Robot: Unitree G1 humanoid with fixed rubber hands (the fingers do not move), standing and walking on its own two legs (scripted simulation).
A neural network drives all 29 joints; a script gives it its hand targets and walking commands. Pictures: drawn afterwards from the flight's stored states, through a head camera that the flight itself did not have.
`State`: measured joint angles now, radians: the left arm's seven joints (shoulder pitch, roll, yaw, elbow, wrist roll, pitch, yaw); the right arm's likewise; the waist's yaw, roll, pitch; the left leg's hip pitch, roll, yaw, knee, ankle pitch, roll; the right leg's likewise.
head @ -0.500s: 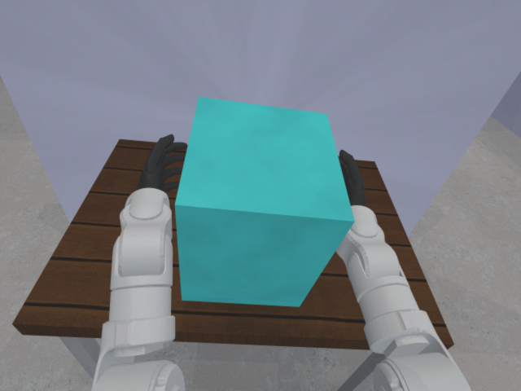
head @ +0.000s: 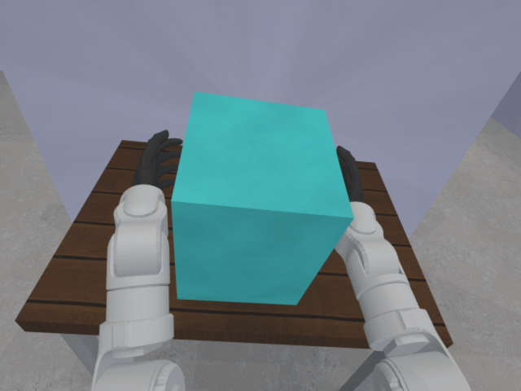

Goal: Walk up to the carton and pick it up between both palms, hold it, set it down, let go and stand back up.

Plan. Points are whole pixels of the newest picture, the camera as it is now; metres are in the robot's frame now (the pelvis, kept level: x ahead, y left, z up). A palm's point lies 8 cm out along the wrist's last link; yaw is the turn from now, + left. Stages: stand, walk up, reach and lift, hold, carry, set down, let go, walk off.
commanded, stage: hold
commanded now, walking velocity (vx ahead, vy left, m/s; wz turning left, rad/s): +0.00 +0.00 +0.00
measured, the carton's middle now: (249, 206) +0.38 +0.00 +0.12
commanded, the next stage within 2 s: none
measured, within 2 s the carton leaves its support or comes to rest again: neither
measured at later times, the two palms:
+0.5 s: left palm (145, 185) +0.35 +0.15 +0.18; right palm (347, 197) +0.36 -0.14 +0.16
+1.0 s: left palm (145, 185) +0.35 +0.15 +0.18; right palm (347, 197) +0.36 -0.14 +0.16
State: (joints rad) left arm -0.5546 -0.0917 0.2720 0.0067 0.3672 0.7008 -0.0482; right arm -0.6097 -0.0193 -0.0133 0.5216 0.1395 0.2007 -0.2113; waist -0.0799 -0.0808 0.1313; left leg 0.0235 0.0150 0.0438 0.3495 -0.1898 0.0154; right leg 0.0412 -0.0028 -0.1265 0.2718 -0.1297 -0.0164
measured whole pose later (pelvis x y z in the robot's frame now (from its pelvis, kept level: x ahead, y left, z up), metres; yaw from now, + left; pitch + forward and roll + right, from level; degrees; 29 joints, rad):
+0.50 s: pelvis +0.00 +0.00 +0.00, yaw +0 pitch -12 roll -1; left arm -0.56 -0.09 0.28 -0.02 0.38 0.73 -0.06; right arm -0.62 -0.02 -0.01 0.50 0.14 0.22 -0.21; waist -0.08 -0.09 0.14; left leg 0.04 0.01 0.04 0.35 -0.19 0.01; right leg 0.06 -0.01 -0.13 0.27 -0.13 -0.02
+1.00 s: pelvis +0.00 +0.00 +0.00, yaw +1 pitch -12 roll -1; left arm -0.56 -0.09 0.28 -0.03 0.38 0.74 -0.07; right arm -0.62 -0.01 0.00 0.50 0.14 0.23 -0.22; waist -0.09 -0.09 0.15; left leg 0.05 0.01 0.03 0.34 -0.18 0.01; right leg 0.07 -0.01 -0.14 0.27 -0.13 -0.02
